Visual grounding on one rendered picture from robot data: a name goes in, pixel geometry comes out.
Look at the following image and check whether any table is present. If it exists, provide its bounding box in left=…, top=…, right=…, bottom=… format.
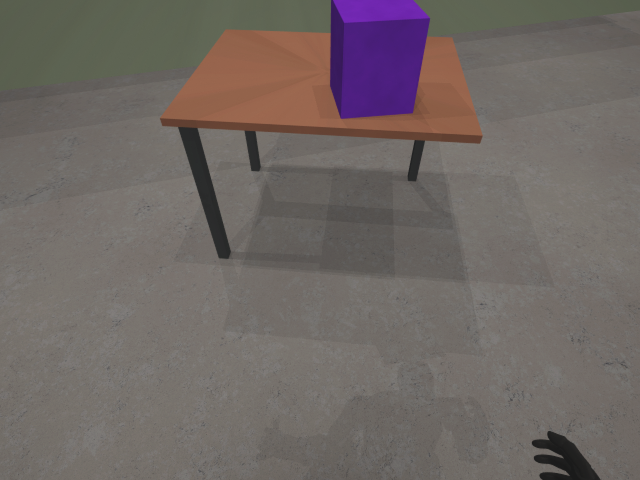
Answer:
left=160, top=29, right=483, bottom=259

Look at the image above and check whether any carton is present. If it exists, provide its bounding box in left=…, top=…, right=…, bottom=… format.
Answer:
left=330, top=0, right=430, bottom=119

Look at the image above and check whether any right robot hand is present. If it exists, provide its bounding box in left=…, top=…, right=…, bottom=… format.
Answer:
left=532, top=431, right=600, bottom=480

